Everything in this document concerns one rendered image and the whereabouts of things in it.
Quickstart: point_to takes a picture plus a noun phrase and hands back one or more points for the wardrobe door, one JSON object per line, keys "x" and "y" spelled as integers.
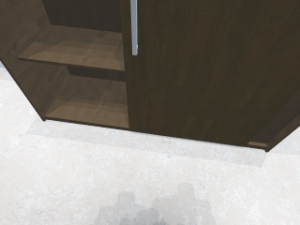
{"x": 211, "y": 70}
{"x": 284, "y": 117}

